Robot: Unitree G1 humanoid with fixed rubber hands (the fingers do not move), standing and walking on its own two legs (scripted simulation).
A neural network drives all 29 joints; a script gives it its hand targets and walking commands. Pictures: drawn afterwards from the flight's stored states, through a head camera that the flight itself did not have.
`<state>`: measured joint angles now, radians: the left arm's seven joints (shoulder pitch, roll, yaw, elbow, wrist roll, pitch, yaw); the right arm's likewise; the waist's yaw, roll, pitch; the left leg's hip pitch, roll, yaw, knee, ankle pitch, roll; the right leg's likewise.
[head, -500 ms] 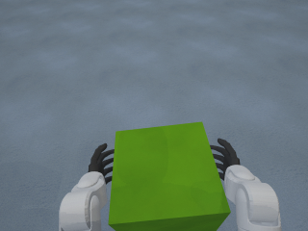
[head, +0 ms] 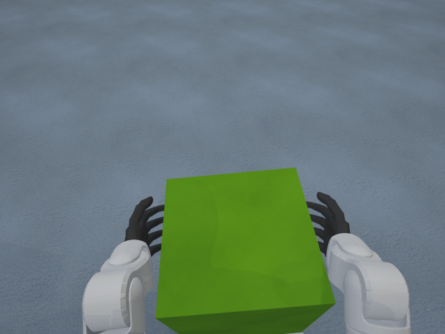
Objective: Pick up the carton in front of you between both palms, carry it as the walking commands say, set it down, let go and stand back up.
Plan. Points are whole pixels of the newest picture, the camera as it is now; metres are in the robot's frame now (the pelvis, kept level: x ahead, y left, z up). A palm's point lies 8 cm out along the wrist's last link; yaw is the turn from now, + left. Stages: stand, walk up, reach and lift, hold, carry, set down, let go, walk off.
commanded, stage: carry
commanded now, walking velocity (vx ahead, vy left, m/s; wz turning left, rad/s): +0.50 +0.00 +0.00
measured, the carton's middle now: (238, 261) +0.26 -0.01 +0.01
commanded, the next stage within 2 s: none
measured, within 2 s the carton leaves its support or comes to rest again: neither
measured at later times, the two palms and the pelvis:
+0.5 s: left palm (170, 134) +0.53 +0.12 +0.07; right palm (299, 130) +0.54 -0.18 +0.06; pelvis +0.29 -0.03 -0.01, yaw +2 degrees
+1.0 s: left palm (172, 107) +0.65 +0.13 +0.06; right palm (287, 104) +0.65 -0.17 +0.06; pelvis +0.38 -0.02 -0.01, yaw +0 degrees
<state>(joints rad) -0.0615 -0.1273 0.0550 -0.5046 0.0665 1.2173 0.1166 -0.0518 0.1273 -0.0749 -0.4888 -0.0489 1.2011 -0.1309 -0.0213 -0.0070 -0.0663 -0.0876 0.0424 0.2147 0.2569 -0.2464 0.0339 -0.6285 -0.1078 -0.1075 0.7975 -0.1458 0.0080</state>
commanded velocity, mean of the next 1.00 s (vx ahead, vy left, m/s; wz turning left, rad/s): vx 0.02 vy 0.00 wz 0.00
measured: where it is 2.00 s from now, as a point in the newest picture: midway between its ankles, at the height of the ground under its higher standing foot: (228, 329)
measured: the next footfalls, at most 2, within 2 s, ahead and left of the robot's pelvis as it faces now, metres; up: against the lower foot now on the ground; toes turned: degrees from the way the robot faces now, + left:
right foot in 0.16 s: +0.32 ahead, -0.12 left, +0.00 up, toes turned -5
left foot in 0.48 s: +0.38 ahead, +0.09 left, +0.00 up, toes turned -13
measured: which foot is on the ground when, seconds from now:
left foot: down 0.00-0.18, up 0.20-0.46, down 0.48-1.00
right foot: up 0.00-0.14, down 0.16-1.00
